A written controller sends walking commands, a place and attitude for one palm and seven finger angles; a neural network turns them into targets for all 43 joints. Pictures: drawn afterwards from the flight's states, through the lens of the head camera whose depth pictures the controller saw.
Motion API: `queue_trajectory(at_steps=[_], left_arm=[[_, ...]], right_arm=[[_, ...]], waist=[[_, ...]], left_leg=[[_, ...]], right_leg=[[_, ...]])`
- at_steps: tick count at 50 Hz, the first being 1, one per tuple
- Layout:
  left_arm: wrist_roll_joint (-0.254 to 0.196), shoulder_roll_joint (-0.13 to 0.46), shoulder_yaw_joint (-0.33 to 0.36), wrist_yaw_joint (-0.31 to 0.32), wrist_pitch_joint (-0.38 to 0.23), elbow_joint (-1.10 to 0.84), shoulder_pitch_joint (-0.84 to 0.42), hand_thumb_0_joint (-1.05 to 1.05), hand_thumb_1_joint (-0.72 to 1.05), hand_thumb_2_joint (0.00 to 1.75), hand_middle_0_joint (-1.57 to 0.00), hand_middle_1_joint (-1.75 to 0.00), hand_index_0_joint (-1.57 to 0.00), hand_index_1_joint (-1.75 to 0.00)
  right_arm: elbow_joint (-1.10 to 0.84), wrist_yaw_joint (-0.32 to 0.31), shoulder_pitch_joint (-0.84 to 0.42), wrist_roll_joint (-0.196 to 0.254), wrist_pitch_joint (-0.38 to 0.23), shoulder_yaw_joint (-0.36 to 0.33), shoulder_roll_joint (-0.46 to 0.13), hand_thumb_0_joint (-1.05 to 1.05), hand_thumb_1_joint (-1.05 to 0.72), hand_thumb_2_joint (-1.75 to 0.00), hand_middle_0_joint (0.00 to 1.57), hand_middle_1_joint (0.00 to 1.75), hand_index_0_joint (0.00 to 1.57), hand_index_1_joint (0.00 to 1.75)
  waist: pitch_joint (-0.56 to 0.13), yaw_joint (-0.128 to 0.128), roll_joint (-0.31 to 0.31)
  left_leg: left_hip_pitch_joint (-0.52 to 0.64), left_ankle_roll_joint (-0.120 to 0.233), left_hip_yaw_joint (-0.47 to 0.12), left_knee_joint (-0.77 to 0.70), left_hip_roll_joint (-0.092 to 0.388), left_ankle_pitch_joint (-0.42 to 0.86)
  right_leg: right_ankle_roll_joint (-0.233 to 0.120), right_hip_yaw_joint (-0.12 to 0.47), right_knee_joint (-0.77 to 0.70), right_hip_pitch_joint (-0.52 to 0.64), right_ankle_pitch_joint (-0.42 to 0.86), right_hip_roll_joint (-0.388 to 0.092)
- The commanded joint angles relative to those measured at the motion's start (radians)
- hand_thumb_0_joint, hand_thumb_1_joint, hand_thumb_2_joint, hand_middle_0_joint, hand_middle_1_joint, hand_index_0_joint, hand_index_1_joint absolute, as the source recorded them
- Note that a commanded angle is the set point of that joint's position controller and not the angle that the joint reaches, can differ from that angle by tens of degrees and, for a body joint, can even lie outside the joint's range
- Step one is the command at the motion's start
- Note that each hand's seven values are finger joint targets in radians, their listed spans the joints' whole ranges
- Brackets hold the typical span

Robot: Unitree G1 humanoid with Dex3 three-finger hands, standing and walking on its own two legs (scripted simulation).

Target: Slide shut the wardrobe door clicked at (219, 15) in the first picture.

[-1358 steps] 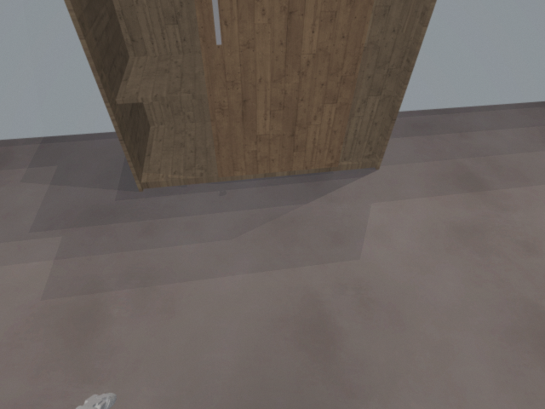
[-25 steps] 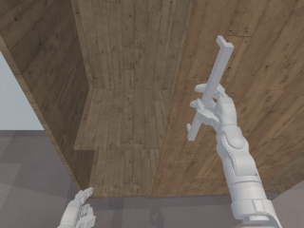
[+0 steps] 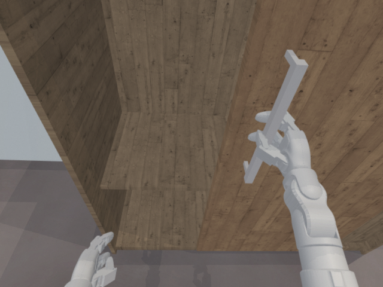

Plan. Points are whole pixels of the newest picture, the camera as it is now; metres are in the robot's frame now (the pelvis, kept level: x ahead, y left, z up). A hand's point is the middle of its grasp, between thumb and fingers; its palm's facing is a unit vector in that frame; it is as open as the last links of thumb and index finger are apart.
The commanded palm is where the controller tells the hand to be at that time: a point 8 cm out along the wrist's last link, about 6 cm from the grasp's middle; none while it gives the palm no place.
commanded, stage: tug the door sideways, standing still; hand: right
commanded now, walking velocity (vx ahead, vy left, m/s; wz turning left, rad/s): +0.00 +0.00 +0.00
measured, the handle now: (265, 129) +0.42 -0.12 +0.15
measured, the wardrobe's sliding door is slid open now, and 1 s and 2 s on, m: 0.40 0.33 0.20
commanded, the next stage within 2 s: step sideways, sliding the door along in 0.64 s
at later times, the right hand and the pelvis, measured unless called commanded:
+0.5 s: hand (253, 148) +0.36 -0.09 +0.15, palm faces -0.02 +1.00 -0.04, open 5.8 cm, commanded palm +0.33 -0.09 +0.14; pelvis -0.01 -0.02 +0.00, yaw -3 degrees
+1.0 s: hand (231, 148) +0.36 -0.04 +0.14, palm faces -0.11 +0.98 -0.18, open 6.1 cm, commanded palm +0.34 -0.08 +0.15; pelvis -0.01 +0.01 -0.01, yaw +1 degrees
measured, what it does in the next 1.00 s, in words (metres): stands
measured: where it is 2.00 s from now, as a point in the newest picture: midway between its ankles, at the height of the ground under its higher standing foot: outside the picture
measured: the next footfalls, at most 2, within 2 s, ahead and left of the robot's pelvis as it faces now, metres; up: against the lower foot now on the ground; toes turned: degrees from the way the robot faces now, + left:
right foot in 1.36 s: +0.01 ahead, -0.07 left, +0.00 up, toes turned -6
left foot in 1.64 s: +0.03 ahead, +0.33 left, +0.00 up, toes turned +4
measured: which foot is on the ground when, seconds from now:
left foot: down 0.00-1.00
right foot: down 0.00-1.00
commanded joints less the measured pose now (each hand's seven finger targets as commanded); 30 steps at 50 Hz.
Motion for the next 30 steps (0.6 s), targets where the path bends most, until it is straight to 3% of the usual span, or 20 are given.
queue_trajectory(at_steps=[1, 4, 7, 8, 18, 23, 28, 30], left_arm=[[0.004, 0.083, 0.037, 0.003, -0.052, -0.135, -0.108, 0.0, 0.9, 0.9, -0.2, -0.3, -0.2, -0.3], [0.006, 0.076, 0.039, -0.001, -0.05, -0.129, -0.106, 0.0, 0.9, 0.9, -0.2, -0.3, -0.2, -0.3], [0.006, 0.077, 0.043, -0.007, -0.048, -0.121, -0.103, 0.0, 0.9, 0.9, -0.2, -0.3, -0.2, -0.3], [0.01, 0.071, 0.042, -0.008, -0.048, -0.125, -0.105, 0.0, 0.9, 0.9, -0.2, -0.3, -0.2, -0.3], [0.011, 0.058, 0.037, -0.027, -0.05, -0.115, -0.114, 0.0, 0.9, 0.9, -0.2, -0.3, -0.2, -0.3], [0.012, 0.051, 0.04, -0.041, -0.053, -0.109, -0.11, 0.0, 0.9, 0.9, -0.2, -0.3, -0.2, -0.3], [0.017, 0.048, 0.044, -0.051, -0.051, -0.102, -0.102, 0.0, 0.9, 0.9, -0.2, -0.3, -0.2, -0.3], [0.013, 0.046, 0.043, -0.056, -0.049, -0.098, -0.105, 0.0, 0.9, 0.9, -0.2, -0.3, -0.2, -0.3]], right_arm=[[-0.209, -0.003, -0.387, 0.0, -0.043, 0.048, -0.025, 0.0, -0.9, -0.9, 0.45, 1.4, 0.45, 1.4], [-0.219, -0.018, -0.403, -0.014, -0.04, 0.113, 0.034, 0.0, -0.9, -0.9, 0.45, 1.4, 0.45, 1.4], [-0.237, -0.027, -0.44, -0.023, -0.052, 0.161, 0.059, 0.0, -0.9, -0.9, 0.45, 1.4, 0.45, 1.4], [-0.248, -0.029, -0.453, -0.031, -0.058, 0.187, 0.085, 0.0, -0.9, -0.9, 0.45, 1.4, 0.45, 1.4], [-0.209, -0.037, -0.537, -0.045, -0.095, 0.337, 0.208, 0.0, -0.9, -0.9, 0.45, 1.4, 0.45, 1.4], [-0.208, -0.058, -0.575, -0.052, -0.112, 0.406, 0.273, 0.0, -0.9, -0.9, 0.45, 1.4, 0.45, 1.4], [-0.208, -0.078, -0.589, -0.057, -0.12, 0.424, 0.293, 0.0, -0.9, -0.9, 0.45, 1.4, 0.45, 1.4], [-0.199, -0.083, -0.595, -0.06, -0.12, 0.436, 0.305, 0.0, -0.9, -0.9, 0.45, 1.4, 0.45, 1.4]], waist=[[-0.238, 0.008, 0.076], [-0.267, 0.016, 0.066], [-0.282, 0.023, 0.107], [-0.303, 0.025, 0.08], [-0.256, 0.039, 0.057], [-0.264, 0.049, 0.066], [-0.302, 0.049, 0.095], [-0.291, 0.049, 0.081]], left_leg=[[0.169, 0.013, -0.009, 0.006, 0.008, 0.423], [0.157, 0.015, -0.002, 0.02, 0.01, 0.439], [0.148, 0.016, -0.001, 0.027, 0.011, 0.436], [0.145, 0.016, 0.001, 0.036, 0.011, 0.431], [0.074, 0.025, 0.016, 0.052, 0.006, 0.336], [0.051, 0.027, 0.025, 0.063, 0.003, 0.296], [0.054, 0.025, 0.026, 0.076, 0.003, 0.323], [0.045, 0.025, 0.028, 0.082, 0.003, 0.316]], right_leg=[[-0.018, 0.023, -0.01, 0.007, 0.427, 0.011], [-0.016, 0.03, 0.004, 0.035, 0.469, 0.009], [-0.016, 0.04, 0.014, 0.045, 0.482, 0.006], [-0.015, 0.043, 0.015, 0.06, 0.489, 0.007], [-0.003, 0.083, 0.022, 0.063, 0.488, -0.001], [0.004, 0.103, 0.025, 0.067, 0.48, -0.005], [0.005, 0.108, 0.04, 0.08, 0.523, -0.004], [0.009, 0.109, 0.041, 0.076, 0.53, -0.006]])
